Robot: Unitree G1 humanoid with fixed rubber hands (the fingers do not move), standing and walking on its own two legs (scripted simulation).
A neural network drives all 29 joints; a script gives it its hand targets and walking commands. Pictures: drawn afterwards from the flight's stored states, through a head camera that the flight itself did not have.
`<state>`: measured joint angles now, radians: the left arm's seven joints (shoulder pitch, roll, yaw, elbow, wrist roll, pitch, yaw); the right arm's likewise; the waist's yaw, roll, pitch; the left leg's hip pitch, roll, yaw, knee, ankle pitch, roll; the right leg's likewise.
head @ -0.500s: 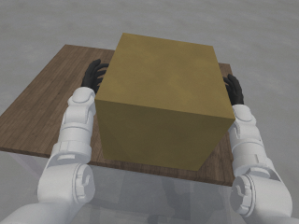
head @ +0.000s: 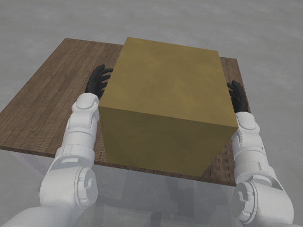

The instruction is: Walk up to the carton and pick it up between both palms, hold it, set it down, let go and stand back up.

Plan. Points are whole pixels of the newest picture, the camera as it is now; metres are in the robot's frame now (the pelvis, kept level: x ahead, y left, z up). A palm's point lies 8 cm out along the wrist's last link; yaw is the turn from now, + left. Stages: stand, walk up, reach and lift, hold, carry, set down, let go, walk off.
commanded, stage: set down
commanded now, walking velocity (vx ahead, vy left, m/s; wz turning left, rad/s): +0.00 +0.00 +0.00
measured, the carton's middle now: (163, 105) +0.46 -0.03 +0.03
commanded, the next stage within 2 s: none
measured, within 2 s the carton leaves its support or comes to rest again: rests again in 0.52 s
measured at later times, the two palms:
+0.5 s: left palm (92, 99) +0.41 +0.17 +0.10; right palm (236, 111) +0.39 -0.22 +0.10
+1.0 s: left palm (93, 102) +0.41 +0.17 +0.09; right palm (236, 112) +0.39 -0.22 +0.09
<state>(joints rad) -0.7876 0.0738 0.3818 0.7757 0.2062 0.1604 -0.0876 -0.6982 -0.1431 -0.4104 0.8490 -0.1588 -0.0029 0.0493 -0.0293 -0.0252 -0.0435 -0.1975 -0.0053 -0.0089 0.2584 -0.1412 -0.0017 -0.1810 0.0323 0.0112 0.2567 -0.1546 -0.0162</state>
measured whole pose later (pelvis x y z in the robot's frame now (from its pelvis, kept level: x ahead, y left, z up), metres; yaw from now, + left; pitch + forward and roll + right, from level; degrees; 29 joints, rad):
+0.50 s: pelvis +0.00 +0.00 +0.00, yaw +0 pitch +5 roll +0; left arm -0.78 0.06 0.42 0.81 0.24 0.08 -0.10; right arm -0.70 -0.11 -0.49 0.85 -0.23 -0.06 0.08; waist -0.03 -0.03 -0.04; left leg -0.21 -0.01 -0.01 0.25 -0.13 0.00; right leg -0.20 0.03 0.01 0.26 -0.15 -0.02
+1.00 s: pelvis +0.00 +0.00 +0.00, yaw +0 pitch +6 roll +0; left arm -0.76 0.05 0.44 0.85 0.27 0.00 -0.09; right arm -0.70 -0.11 -0.52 0.86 -0.26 -0.13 0.10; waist -0.03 -0.03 -0.03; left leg -0.23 -0.01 -0.01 0.26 -0.13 0.00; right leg -0.22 0.03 0.01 0.27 -0.15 -0.01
